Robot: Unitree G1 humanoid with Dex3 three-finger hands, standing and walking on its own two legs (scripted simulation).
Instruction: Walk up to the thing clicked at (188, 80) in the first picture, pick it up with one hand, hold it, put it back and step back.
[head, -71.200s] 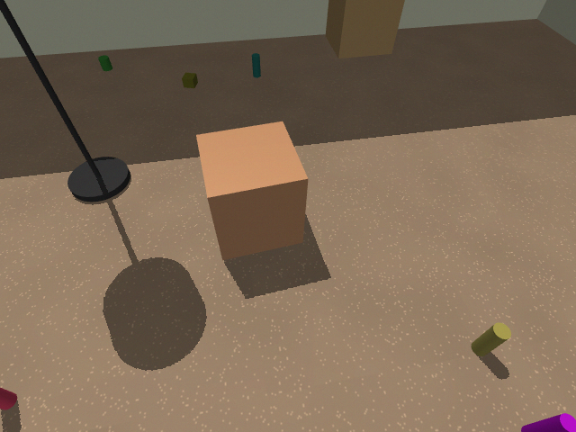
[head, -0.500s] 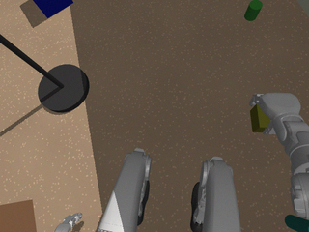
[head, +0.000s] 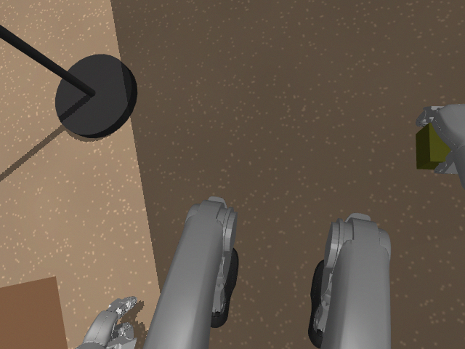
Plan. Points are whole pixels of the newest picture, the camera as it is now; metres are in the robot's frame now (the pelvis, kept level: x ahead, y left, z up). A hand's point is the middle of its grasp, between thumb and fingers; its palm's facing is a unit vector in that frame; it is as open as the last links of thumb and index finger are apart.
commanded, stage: crouch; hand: right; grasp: from above
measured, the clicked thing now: (445, 147) +0.46 -0.32 -0.20
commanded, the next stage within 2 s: lower in 0.54 s
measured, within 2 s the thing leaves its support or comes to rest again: rests again in 1.80 s
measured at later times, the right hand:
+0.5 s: hand (438, 149) +0.46 -0.31 -0.21, palm faces -0.47 +0.00 -0.88, open 9.8 cm
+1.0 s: hand (426, 155) +0.46 -0.31 -0.26, palm faces -0.50 +0.03 -0.87, open 9.8 cm
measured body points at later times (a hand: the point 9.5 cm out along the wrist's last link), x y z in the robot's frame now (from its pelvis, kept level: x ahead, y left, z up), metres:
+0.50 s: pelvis -0.01 +0.00 -0.06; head +0.23 -0.07 +0.32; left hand +0.04 +0.27 -0.16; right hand +0.48 -0.31 -0.16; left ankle +0.09 +0.14 -0.37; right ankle +0.08 -0.13 -0.37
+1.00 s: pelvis +0.00 +0.00 -0.08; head +0.25 -0.08 +0.28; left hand +0.04 +0.28 -0.18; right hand +0.48 -0.31 -0.21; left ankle +0.09 +0.14 -0.37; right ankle +0.08 -0.13 -0.37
